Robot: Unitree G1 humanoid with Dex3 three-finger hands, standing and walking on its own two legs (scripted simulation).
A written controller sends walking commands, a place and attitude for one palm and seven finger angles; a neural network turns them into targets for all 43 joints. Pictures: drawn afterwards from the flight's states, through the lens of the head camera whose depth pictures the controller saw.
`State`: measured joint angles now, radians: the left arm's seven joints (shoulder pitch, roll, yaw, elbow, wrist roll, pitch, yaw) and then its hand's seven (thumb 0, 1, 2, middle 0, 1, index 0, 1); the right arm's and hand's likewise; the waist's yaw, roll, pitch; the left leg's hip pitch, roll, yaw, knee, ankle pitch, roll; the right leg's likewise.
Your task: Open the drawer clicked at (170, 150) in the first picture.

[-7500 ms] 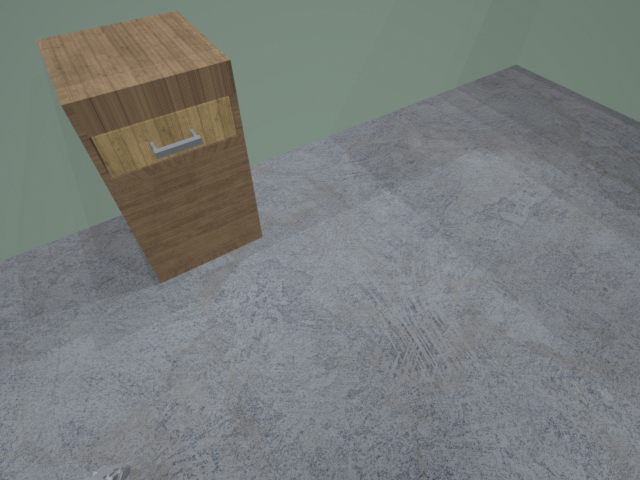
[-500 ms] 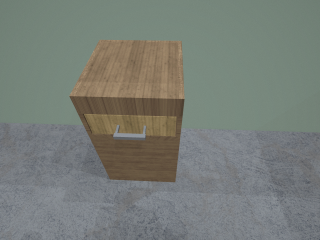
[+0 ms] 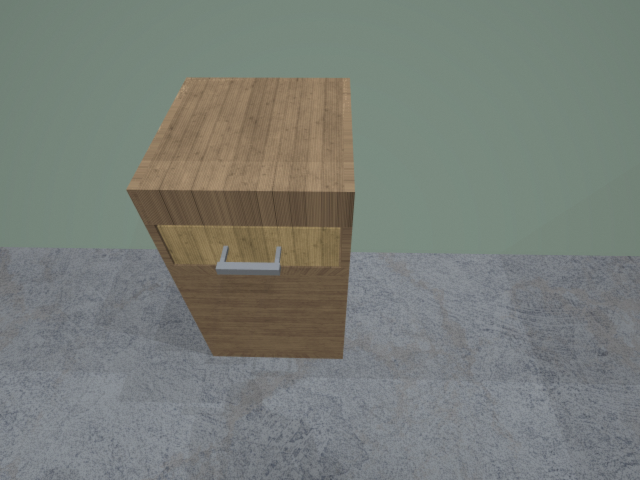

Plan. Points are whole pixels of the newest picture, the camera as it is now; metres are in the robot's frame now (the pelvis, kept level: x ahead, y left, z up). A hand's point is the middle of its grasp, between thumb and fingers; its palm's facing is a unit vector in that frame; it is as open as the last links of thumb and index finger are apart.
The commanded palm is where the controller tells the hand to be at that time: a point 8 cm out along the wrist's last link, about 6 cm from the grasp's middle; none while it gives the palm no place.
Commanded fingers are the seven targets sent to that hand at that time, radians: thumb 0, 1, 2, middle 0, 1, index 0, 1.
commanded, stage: look again from close up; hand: left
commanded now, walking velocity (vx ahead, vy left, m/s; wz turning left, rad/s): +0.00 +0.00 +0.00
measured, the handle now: (250, 260) +0.57 +0.19 -0.19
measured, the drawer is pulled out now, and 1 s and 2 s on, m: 0.00 0.00 0.00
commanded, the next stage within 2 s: raise the hand with hooked fingers in 0.44 s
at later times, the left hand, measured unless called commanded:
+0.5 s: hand out of the picture +0.02 +0.19 -0.18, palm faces +0.02 -0.98 -0.20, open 7.3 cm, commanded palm none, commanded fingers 0.00 0.90 0.90 -0.20 -0.30 -0.20 -0.30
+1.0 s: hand (169, 467) +0.15 +0.20 -0.07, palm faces -0.03 -0.13 -0.99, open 8.8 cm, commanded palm +0.16 +0.23 -0.01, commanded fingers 0.00 0.34 0.66 -0.24 -0.66 -0.24 -0.66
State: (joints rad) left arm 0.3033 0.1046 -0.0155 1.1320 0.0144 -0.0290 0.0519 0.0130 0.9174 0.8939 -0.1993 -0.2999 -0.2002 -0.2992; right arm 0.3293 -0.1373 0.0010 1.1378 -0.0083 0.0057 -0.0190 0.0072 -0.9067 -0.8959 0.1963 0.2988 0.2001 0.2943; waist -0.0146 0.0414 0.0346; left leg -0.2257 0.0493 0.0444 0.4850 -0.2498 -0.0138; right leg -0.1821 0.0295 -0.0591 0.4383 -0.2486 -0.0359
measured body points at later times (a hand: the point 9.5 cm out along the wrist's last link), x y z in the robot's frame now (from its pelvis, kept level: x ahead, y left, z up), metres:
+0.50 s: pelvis +0.02 +0.02 +0.00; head +0.02 +0.01 +0.45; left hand +0.02 +0.24 -0.16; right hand +0.02 -0.20 -0.16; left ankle +0.00 +0.13 -0.74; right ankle -0.01 -0.10 -0.74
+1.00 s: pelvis -0.02 -0.01 -0.05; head +0.02 -0.02 +0.40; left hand +0.15 +0.21 -0.02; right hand +0.25 -0.23 -0.10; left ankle +0.01 +0.12 -0.74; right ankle -0.01 -0.10 -0.74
